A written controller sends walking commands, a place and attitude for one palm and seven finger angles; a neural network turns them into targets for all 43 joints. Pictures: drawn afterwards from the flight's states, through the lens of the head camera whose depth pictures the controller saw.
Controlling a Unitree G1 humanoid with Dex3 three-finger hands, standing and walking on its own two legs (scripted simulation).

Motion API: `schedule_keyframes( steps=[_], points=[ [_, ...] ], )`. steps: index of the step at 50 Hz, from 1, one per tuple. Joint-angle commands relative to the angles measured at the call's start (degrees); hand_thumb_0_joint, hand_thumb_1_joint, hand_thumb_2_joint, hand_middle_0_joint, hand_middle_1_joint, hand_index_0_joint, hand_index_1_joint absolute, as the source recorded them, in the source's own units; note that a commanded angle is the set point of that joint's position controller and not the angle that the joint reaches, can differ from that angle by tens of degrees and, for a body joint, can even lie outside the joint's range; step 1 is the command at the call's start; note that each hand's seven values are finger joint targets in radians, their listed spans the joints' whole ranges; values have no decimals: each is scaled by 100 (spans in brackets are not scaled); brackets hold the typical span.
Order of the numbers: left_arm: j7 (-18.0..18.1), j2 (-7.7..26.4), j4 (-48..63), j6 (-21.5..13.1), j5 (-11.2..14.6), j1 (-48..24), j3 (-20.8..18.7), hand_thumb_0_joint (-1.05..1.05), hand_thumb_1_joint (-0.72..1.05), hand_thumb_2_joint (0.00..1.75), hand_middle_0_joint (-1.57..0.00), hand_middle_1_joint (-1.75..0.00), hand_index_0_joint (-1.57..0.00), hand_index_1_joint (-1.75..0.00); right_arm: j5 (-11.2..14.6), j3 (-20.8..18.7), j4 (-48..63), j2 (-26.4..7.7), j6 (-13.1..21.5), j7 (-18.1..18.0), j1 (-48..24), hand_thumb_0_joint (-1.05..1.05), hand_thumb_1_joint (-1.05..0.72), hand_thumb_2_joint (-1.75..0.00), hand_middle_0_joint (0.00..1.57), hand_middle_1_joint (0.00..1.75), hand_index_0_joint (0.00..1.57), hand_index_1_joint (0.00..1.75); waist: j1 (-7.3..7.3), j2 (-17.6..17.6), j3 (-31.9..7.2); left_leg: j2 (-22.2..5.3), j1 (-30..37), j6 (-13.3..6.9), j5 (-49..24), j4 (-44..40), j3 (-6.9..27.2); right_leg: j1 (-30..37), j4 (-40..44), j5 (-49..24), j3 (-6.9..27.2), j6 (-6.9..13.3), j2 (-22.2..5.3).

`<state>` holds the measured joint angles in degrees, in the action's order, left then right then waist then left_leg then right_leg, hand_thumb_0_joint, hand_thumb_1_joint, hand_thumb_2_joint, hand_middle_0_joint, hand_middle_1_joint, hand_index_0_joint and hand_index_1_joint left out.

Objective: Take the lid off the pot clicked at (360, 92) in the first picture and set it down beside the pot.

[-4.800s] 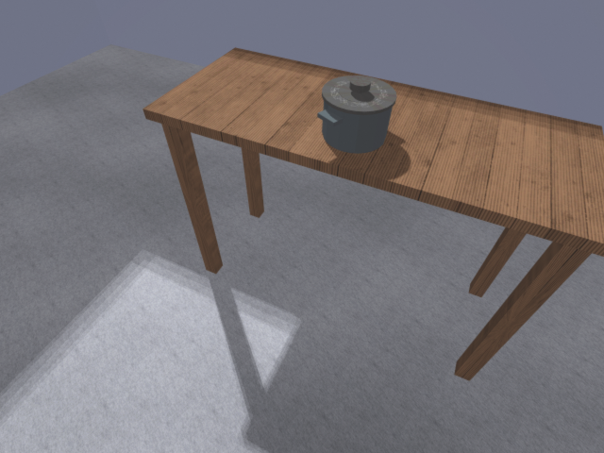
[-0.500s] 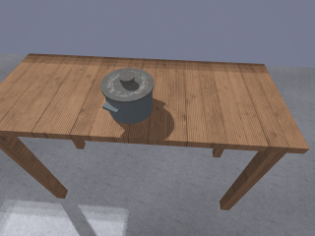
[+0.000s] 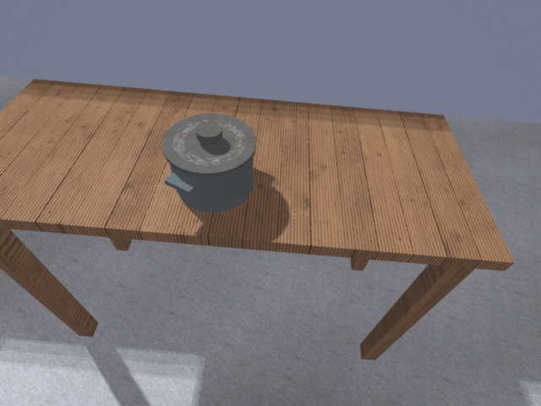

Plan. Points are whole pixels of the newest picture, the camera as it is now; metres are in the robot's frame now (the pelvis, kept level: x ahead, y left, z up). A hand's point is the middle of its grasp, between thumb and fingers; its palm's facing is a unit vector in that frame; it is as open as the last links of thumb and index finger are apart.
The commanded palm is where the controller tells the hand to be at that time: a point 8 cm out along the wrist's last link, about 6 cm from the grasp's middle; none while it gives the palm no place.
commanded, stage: look again from close up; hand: left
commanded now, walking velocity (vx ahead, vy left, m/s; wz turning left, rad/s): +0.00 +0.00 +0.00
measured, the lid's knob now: (209, 132) +0.53 +0.15 +0.11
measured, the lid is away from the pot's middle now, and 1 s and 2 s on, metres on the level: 0.00 0.00 0.00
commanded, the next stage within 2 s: lift the closed hand beside the body in 0.14 s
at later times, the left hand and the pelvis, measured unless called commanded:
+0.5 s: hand (135, 401) +0.14 +0.20 -0.06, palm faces +0.17 -0.94 -0.28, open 6.0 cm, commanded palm +0.09 +0.25 -0.02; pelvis -0.01 +0.00 +0.00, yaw +1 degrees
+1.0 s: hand out of the picture +0.11 +0.22 +0.02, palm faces +0.28 -0.89 -0.36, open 3.1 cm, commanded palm +0.06 +0.26 +0.05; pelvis -0.01 -0.01 +0.01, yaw +2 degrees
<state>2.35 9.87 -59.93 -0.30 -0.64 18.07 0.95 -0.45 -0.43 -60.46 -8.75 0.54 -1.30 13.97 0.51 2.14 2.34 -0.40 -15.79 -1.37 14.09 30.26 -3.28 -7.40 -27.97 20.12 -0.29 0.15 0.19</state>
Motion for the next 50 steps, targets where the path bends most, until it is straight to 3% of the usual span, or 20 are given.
schedule_keyframes(
  steps=[1,11,12,13,14,15,16,17,19,21,23,25,26,28,31,33,40,44,47,50],
  points=[
    [22,572,141,-77,-6,440,-130,0,90,90,-20,-30,-20,-30,38,-89,219,-598,124,-31,196,0,-90,-90,20,30,20,30,3,-248,48,-521,469,-95,-1011,-468,608,-500,565,-1262,413,191,-557],
    [18,563,83,-80,2,456,-127,0,90,90,-20,-30,-20,-30,42,-94,150,-619,124,-40,166,0,-90,-90,20,30,20,30,20,-234,-1,-553,632,-99,-1283,-506,616,-395,619,-1448,371,165,-583],
    [213,575,-55,-207,-116,725,-138,0,90,90,-20,-30,-20,-30,30,-71,475,-789,140,-10,-272,0,-90,-90,20,30,20,30,99,-479,96,-533,466,26,-1824,558,464,-655,794,-3217,848,78,-822],
    [269,1423,7299,-1061,644,-2989,-86,0,90,90,-24,-35,-24,-35,412,-116,2128,-1301,1119,-11,31,0,-90,-90,20,30,20,30,-46,-1303,-2527,-57,1801,128,-2072,-489,596,112,239,-2931,141,178,-399],
    [562,1409,6346,-619,171,-814,-361,0,90,90,-29,-40,-29,-40,408,35,1922,-1049,1513,-244,-359,0,-90,-90,20,30,20,30,143,-2438,-2669,-268,2397,158,-2722,-544,560,-273,62,-2040,51,305,-227],
    [775,1156,6004,-209,288,-608,-234,0,90,90,-33,-44,-33,-44,435,-21,1586,-1070,1572,-259,-467,0,-90,-90,20,30,20,30,71,-1790,-2142,-257,1889,280,-2270,-486,567,-341,185,-1694,-219,219,-168],
    [783,295,5279,177,338,663,47,0,90,90,-38,-49,-38,-49,522,-49,1631,-899,1576,-236,-481,0,-90,-90,20,30,20,30,28,-1430,-1550,-179,1671,169,-1974,-665,572,-270,392,-1710,-331,198,-148],
    [774,278,5108,231,240,632,-20,0,90,90,-42,-54,-42,-54,387,-6,1763,-953,1599,-192,-600,0,-90,-90,20,30,20,30,13,-686,-826,-144,1386,132,-1758,-791,583,-345,519,-1656,-415,140,-111],
    [569,-156,3479,345,-6,1637,75,0,90,90,-51,-64,-51,-64,252,-209,2027,-1026,1393,-65,-651,0,-90,-90,20,30,20,30,17,614,165,-114,664,11,-1501,-745,561,-944,635,-1471,-557,48,-25],
    [334,-73,3312,284,-21,2583,-208,0,90,90,-60,-73,-60,-73,239,-353,2414,-1045,1093,62,-842,0,-90,-90,20,30,20,30,235,1177,386,-118,292,47,-1285,-741,422,-952,643,-1389,-543,64,-17],
    [142,303,4202,46,67,2745,-550,0,90,90,-68,-83,-68,-83,258,-383,2857,-1030,968,106,-1055,0,-90,-90,20,30,20,30,370,1122,317,-56,233,81,-959,-775,313,-866,724,-1010,-437,66,-68],
    [151,1068,5640,-290,169,1933,-1082,0,90,90,-77,-92,-77,-92,258,-308,3268,-1032,966,62,-1103,0,-90,-90,20,30,20,30,319,365,-39,-33,560,75,-705,-764,203,-762,843,-822,-320,51,-135],
    [184,1318,6650,-461,185,1165,-1147,0,90,90,-82,-97,-82,-97,215,-238,3487,-1023,1007,13,-1103,0,-90,-90,20,30,20,30,253,-322,-304,6,720,76,-574,-799,188,-718,857,-757,-231,50,-140],
    [272,1225,6974,-538,217,746,-1106,0,90,90,-90,-107,-90,-107,153,-134,3527,-884,1031,-119,-993,0,-90,-90,20,30,20,30,144,-737,-309,-19,951,45,-420,-806,200,-815,910,-690,-182,43,-114],
    [272,798,6644,-496,237,745,-791,0,90,90,-104,-121,-104,-121,131,-111,3577,-899,945,-221,-847,0,-90,-90,20,30,20,30,-32,-589,-50,0,972,13,-140,-703,196,-1094,1092,-482,-189,24,-54],
    [214,629,6765,-516,243,995,-594,0,90,90,-112,-131,-112,-131,129,-100,3672,-933,933,-244,-816,0,-90,-90,20,30,20,30,0,-592,-159,24,1056,1,-17,-734,222,-1032,1061,-375,-197,30,-36],
    [301,1358,7518,-557,271,1403,-1384,0,90,90,-130,-150,-130,-150,73,-109,3693,-939,943,-371,-917,0,-90,-90,20,30,20,30,176,-347,-398,15,1181,-45,-502,-685,215,-732,1156,-726,-197,39,-38],
    [235,1072,7534,-510,269,1823,-1192,0,90,90,-130,-150,-130,-150,68,-81,3668,-881,907,-378,-1004,0,-90,-90,20,30,20,30,228,-414,-272,8,1143,-57,-753,-744,225,-607,1075,-1026,-233,29,-50],
    [232,1300,8113,-565,249,1930,-1367,0,90,90,-130,-150,-130,-150,73,-85,3685,-879,957,-355,-1037,0,-90,-90,20,30,20,30,284,-624,-464,-8,1276,-56,-1012,-749,233,-442,1032,-1241,-240,49,-59],
    [245,1310,8029,-551,217,2243,-1470,0,90,90,-130,-150,-130,-150,68,-109,3599,-855,989,-346,-1067,0,-90,-90,20,30,20,30,306,-330,-368,-35,1275,-61,-1092,-740,245,-483,1059,-1274,-287,31,-24]
  ],
)
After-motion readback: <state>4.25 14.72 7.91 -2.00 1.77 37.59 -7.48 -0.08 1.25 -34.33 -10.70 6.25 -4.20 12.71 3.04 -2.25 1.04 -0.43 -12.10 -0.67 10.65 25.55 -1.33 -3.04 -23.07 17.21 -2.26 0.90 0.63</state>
